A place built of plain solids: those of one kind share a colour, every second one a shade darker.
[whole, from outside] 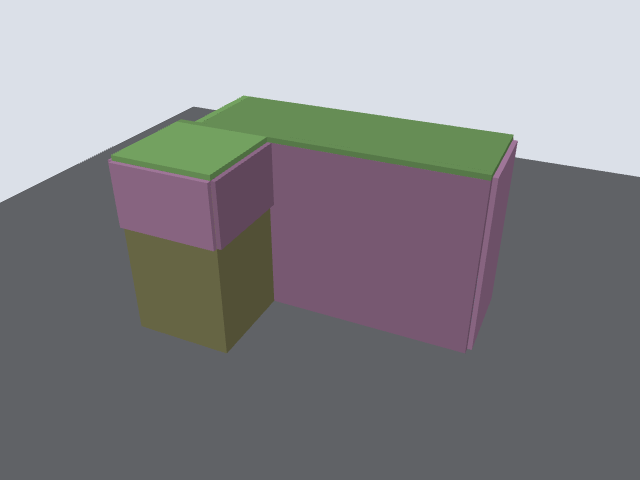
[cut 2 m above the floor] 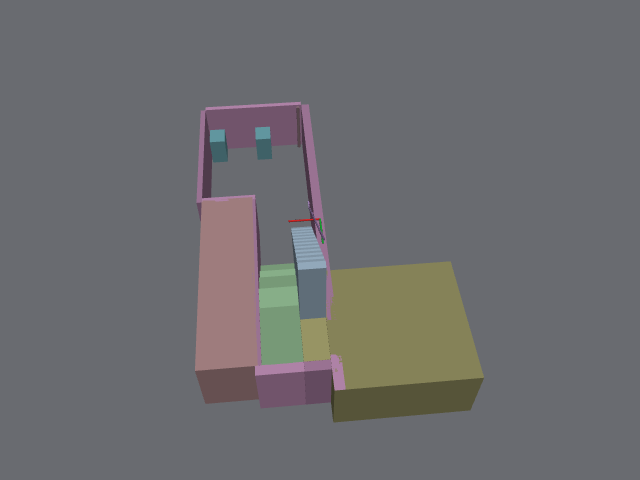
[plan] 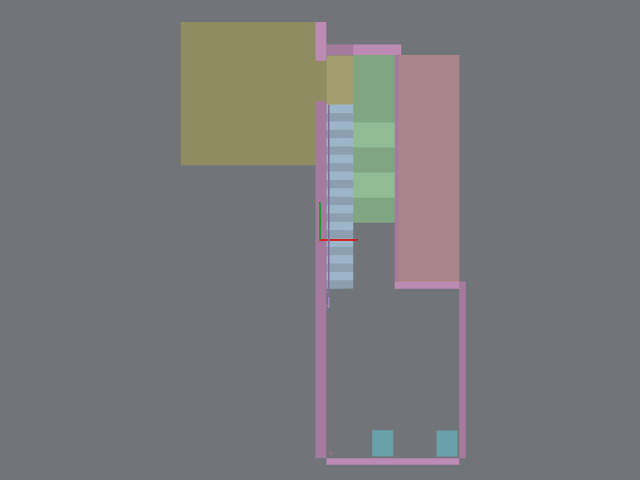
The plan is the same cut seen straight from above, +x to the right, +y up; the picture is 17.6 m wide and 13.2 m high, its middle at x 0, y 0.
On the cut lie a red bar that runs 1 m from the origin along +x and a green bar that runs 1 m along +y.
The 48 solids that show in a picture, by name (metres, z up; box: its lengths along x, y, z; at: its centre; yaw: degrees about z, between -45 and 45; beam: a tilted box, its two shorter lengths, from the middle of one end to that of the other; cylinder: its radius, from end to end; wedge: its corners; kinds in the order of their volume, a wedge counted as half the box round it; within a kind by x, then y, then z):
{
 "floor_1": {"box": [4.01, 3.95, 4.83], "at": [-1.83, 4.03, 2.11]},
 "floor_2": {"box": [0.74, 1.35, 4.83], "at": [0.55, 4.4, 2.11]},
 "fill_1": {"box": [1.68, 6.33, 7.07], "at": [3.0, 1.92, 3.49]},
 "wall_1": {"box": [0.18, 3.95, 2.5], "at": [-3.92, 4.03, 5.78]},
 "wall_2": {"box": [3.71, 0.18, 2.5], "at": [-1.98, 1.96, 5.78]},
 "wall_3": {"box": [0.3, 9.82, 7.08], "at": [0.03, -1.09, 3.49]},
 "wall_4": {"box": [0.3, 1.07, 7.08], "at": [0.03, 5.46, 3.49]},
 "wall_5": {"box": [0.74, 0.3, 7.08], "at": [0.55, 5.23, 3.49]},
 "wall_6": {"box": [1.32, 0.3, 7.08], "at": [1.57, 5.23, 3.49]},
 "wall_7": {"box": [3.65, 0.18, 7.08], "at": [2.0, -6.09, 3.49]},
 "wall_8": {"box": [0.18, 6.42, 7.08], "at": [2.15, 1.87, 3.49]},
 "wall_9": {"box": [1.77, 0.2, 7.08], "at": [2.94, -1.24, 3.49]},
 "wall_10": {"box": [0.18, 4.86, 7.08], "at": [3.92, -3.57, 3.49]},
 "roof_1": {"box": [3.71, 3.95, 0.2], "at": [-1.98, 4.03, 7.13]},
 "roof_2": {"box": [0.3, 12.0, 0.2], "at": [0.03, 0.0, 7.13]},
 "roof_3": {"box": [3.65, 11.08, 0.2], "at": [2.0, -0.46, 7.13]},
 "roof_4": {"box": [3.65, 0.3, 0.2], "at": [2.0, 5.23, 7.13]},
 "mass_1": {"box": [1.14, 0.69, 0.5], "at": [1.48, 0.82, 0.2]},
 "mass_2": {"box": [1.14, 0.69, 1.09], "at": [1.48, 1.51, 0.5]},
 "mass_3": {"box": [1.14, 0.69, 1.68], "at": [1.48, 2.2, 0.79]},
 "mass_4": {"box": [1.14, 0.69, 2.27], "at": [1.48, 2.89, 1.09]},
 "mass_5": {"box": [1.14, 1.85, 2.86], "at": [1.48, 4.16, 1.38]},
 "tread_1": {"wedge": [[0.18, -1.34, -0.05], [0.18, -1.34, 0.2], [0.18, -1.1, -0.05], [0.18, -1.1, 0.2], [0.91, -1.34, -0.05], [0.91, -1.34, 0.2], [0.91, -1.1, -0.05], [0.91, -1.1, 0.2]]},
 "tread_2": {"wedge": [[0.18, -1.11, -0.05], [0.18, -1.11, 0.39], [0.18, -0.88, -0.05], [0.18, -0.88, 0.39], [0.91, -1.11, -0.05], [0.91, -1.11, 0.39], [0.91, -0.87, -0.05], [0.91, -0.87, 0.39]]},
 "tread_3": {"wedge": [[0.18, -0.88, -0.05], [0.18, -0.88, 0.59], [0.18, -0.64, -0.05], [0.18, -0.64, 0.59], [0.91, -0.88, -0.05], [0.91, -0.88, 0.59], [0.91, -0.65, -0.05], [0.91, -0.65, 0.59]]},
 "tread_4": {"wedge": [[0.18, -0.65, -0.05], [0.18, -0.65, 0.79], [0.18, -0.41, -0.05], [0.18, -0.41, 0.79], [0.91, -0.65, -0.05], [0.91, -0.65, 0.79], [0.91, -0.42, -0.05], [0.91, -0.42, 0.79]]},
 "tread_5": {"wedge": [[0.18, -0.42, -0.05], [0.18, -0.42, 0.98], [0.18, -0.18, -0.05], [0.18, -0.18, 0.98], [0.91, -0.42, -0.05], [0.91, -0.42, 0.98], [0.91, -0.19, -0.05], [0.91, -0.19, 0.98]]},
 "tread_6": {"wedge": [[0.18, -0.19, -0.05], [0.18, -0.19, 1.18], [0.18, 0.05, -0.05], [0.18, 0.05, 1.18], [0.91, -0.19, -0.05], [0.91, -0.19, 1.18], [0.91, 0.04, -0.05], [0.91, 0.04, 1.18]]},
 "tread_7": {"wedge": [[0.18, 0.04, -0.05], [0.18, 0.04, 1.38], [0.18, 0.28, -0.05], [0.18, 0.28, 1.38], [0.91, 0.04, -0.05], [0.91, 0.04, 1.38], [0.91, 0.27, -0.05], [0.91, 0.27, 1.38]]},
 "tread_8": {"wedge": [[0.18, 0.27, -0.05], [0.18, 0.27, 1.58], [0.18, 0.5, -0.05], [0.18, 0.5, 1.58], [0.91, 0.27, -0.05], [0.91, 0.27, 1.57], [0.91, 0.51, -0.05], [0.91, 0.51, 1.57]]},
 "tread_9": {"wedge": [[0.18, 0.5, -0.05], [0.18, 0.5, 1.77], [0.18, 0.74, -0.05], [0.18, 0.74, 1.77], [0.91, 0.5, -0.05], [0.91, 0.5, 1.77], [0.91, 0.74, -0.05], [0.91, 0.74, 1.77]]},
 "tread_10": {"wedge": [[0.18, 0.73, -0.05], [0.18, 0.73, 1.97], [0.18, 0.97, -0.05], [0.18, 0.97, 1.97], [0.91, 0.73, -0.05], [0.91, 0.73, 1.97], [0.91, 0.97, -0.05], [0.91, 0.97, 1.97]]},
 "tread_11": {"wedge": [[0.18, 0.96, -0.05], [0.18, 0.96, 2.17], [0.18, 1.2, -0.05], [0.18, 1.2, 2.17], [0.91, 0.96, -0.05], [0.91, 0.96, 2.17], [0.91, 1.2, -0.05], [0.91, 1.2, 2.17]]},
 "tread_12": {"wedge": [[0.18, 1.19, -0.05], [0.18, 1.19, 2.36], [0.18, 1.42, -0.05], [0.18, 1.42, 2.36], [0.91, 1.19, -0.05], [0.91, 1.19, 2.36], [0.91, 1.42, -0.05], [0.91, 1.42, 2.36]]},
 "tread_13": {"wedge": [[0.18, 1.42, -0.05], [0.18, 1.42, 2.56], [0.18, 1.65, -0.05], [0.18, 1.65, 2.56], [0.91, 1.42, -0.05], [0.91, 1.42, 2.56], [0.91, 1.65, -0.05], [0.91, 1.65, 2.56]]},
 "tread_14": {"wedge": [[0.18, 1.65, -0.05], [0.18, 1.65, 2.75], [0.18, 1.89, -0.05], [0.18, 1.89, 2.75], [0.91, 1.65, -0.05], [0.91, 1.65, 2.75], [0.91, 1.89, -0.05], [0.91, 1.89, 2.75]]},
 "tread_15": {"wedge": [[0.18, 1.88, -0.05], [0.18, 1.88, 2.95], [0.18, 2.11, -0.05], [0.18, 2.11, 2.95], [0.91, 1.88, -0.05], [0.91, 1.88, 2.95], [0.91, 2.12, -0.05], [0.91, 2.12, 2.95]]},
 "tread_16": {"wedge": [[0.18, 2.11, -0.05], [0.18, 2.11, 3.15], [0.18, 2.34, -0.05], [0.18, 2.34, 3.15], [0.91, 2.11, -0.05], [0.91, 2.11, 3.15], [0.91, 2.35, -0.05], [0.91, 2.35, 3.15]]},
 "tread_17": {"wedge": [[0.18, 2.34, -0.05], [0.18, 2.34, 3.35], [0.18, 2.57, -0.05], [0.18, 2.57, 3.34], [0.91, 2.34, -0.05], [0.91, 2.34, 3.35], [0.91, 2.58, -0.05], [0.91, 2.58, 3.34]]},
 "tread_18": {"wedge": [[0.18, 2.57, -0.05], [0.18, 2.57, 3.54], [0.18, 2.8, -0.05], [0.18, 2.8, 3.54], [0.91, 2.57, -0.05], [0.91, 2.57, 3.54], [0.91, 2.8, -0.05], [0.91, 2.8, 3.54]]},
 "tread_19": {"wedge": [[0.18, 2.8, -0.05], [0.18, 2.8, 3.74], [0.18, 3.03, -0.05], [0.18, 3.03, 3.74], [0.91, 2.8, -0.05], [0.91, 2.8, 3.74], [0.91, 3.03, -0.05], [0.91, 3.03, 3.74]]},
 "tread_20": {"wedge": [[0.18, 3.03, -0.05], [0.18, 3.03, 3.93], [0.18, 3.27, -0.05], [0.18, 3.27, 3.93], [0.91, 3.03, -0.05], [0.91, 3.03, 3.94], [0.91, 3.26, -0.05], [0.91, 3.26, 3.93]]},
 "tread_21": {"wedge": [[0.18, 3.26, -0.05], [0.18, 3.26, 4.13], [0.18, 3.49, -0.05], [0.18, 3.49, 4.13], [0.91, 3.26, -0.05], [0.91, 3.26, 4.13], [0.91, 3.5, -0.05], [0.91, 3.5, 4.13]]},
 "tread_22": {"wedge": [[0.18, 3.49, -0.05], [0.18, 3.49, 4.33], [0.18, 3.73, -0.05], [0.18, 3.73, 4.33], [0.91, 3.49, -0.05], [0.91, 3.49, 4.33], [0.91, 3.73, -0.05], [0.91, 3.73, 4.33]]},
 "bin_1": {"box": [0.58, 0.72, 1.11], "at": [1.72, -5.59, 0.51]},
 "bin_2": {"box": [0.58, 0.72, 1.11], "at": [3.49, -5.59, 0.51]},
 "guard_rail_1": {"wedge": [[0.22, -1.57, 0.9], [0.22, -1.57, 0.96], [0.22, 3.72, 5.43], [0.22, 3.72, 5.49], [0.26, -1.57, 0.9], [0.26, -1.57, 0.96], [0.26, 3.72, 5.43], [0.26, 3.72, 5.49]]},
 "pipe_1": {"cylinder": 0.06, "from": [0.31, -5.87, 0.0], "to": [0.31, -5.87, 7.03]}
}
